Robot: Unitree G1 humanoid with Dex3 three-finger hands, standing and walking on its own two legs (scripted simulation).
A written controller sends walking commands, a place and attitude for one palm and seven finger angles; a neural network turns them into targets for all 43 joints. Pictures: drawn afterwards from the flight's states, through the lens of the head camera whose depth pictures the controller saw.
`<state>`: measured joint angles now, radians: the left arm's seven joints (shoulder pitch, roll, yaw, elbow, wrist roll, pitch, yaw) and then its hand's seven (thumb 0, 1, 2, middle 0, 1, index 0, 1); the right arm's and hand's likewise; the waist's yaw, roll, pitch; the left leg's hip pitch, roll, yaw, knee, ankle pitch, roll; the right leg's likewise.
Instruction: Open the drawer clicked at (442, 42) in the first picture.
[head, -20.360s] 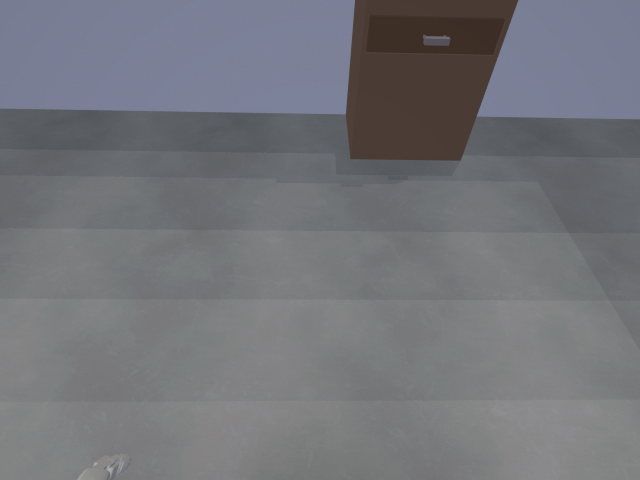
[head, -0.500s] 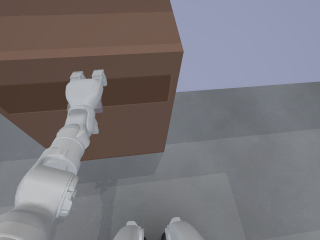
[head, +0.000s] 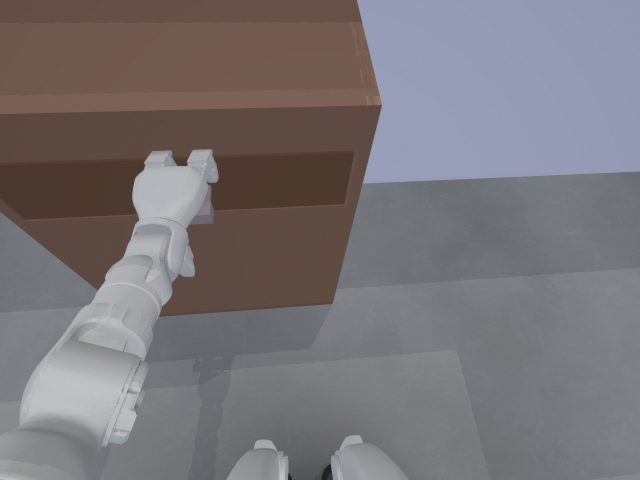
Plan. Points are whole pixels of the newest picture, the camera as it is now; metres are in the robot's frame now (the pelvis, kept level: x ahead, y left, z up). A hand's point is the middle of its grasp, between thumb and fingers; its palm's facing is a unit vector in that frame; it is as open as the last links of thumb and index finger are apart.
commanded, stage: re-aim the fingers above the handle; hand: left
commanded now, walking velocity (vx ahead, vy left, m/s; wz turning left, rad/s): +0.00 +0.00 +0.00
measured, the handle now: (179, 202) +0.53 +0.19 -0.07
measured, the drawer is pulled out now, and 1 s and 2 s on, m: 0.00 0.00 0.00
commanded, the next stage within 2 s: lower the fingers behind the handle in 0.50 s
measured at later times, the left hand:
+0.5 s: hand (161, 223) +0.46 +0.20 -0.02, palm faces -0.15 -0.03 -0.99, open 13.8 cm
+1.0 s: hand (171, 217) +0.47 +0.19 -0.03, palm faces -0.12 -0.04 -0.99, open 13.9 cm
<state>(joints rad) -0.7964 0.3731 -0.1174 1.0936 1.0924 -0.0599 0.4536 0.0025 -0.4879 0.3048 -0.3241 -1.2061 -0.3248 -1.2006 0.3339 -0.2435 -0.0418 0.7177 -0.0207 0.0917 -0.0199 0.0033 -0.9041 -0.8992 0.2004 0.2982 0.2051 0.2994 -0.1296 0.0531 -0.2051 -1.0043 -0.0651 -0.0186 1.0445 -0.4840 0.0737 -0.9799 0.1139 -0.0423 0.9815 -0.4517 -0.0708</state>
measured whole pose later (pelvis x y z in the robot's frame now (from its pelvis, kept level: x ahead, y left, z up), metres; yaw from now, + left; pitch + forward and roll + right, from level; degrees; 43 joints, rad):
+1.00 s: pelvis -0.02 +0.01 -0.01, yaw -1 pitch +26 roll -3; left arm -0.90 0.40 -0.09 1.23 1.06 0.08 0.43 0.00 -0.49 0.30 -0.34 -1.22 -0.30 -1.21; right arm 0.33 -0.21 0.01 0.69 -0.02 0.09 -0.02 0.00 -0.90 -0.90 0.20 0.30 0.21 0.30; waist -0.17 0.06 -0.20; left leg -1.05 -0.06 0.01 1.06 -0.46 0.09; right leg -1.03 0.11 -0.02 1.01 -0.43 -0.06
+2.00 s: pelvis -0.05 +0.00 -0.06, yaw -1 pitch +31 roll -3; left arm -0.98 0.46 -0.12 1.18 1.09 0.08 0.47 0.00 -0.49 0.30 -0.29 -1.28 -0.30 -1.28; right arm 0.30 -0.24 0.00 0.71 -0.02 0.06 0.00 0.00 -0.91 -0.90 0.20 0.30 0.20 0.30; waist -0.16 0.06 -0.21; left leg -1.35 -0.05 -0.01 1.33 -0.52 0.07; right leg -1.32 0.12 -0.08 1.27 -0.49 -0.08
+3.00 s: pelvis +0.01 +0.00 +0.01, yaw -1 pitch +24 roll -2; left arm -0.76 0.35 -0.09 1.08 1.07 0.07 0.47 0.00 -0.49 0.30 -0.33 -1.21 -0.33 -1.20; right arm 0.32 -0.23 -0.03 0.70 -0.01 0.12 -0.01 0.00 -0.90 -0.90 0.20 0.30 0.20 0.30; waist -0.11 0.06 -0.20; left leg -0.91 -0.05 0.01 0.97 -0.46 0.07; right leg -0.90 0.12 -0.01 0.92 -0.43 -0.07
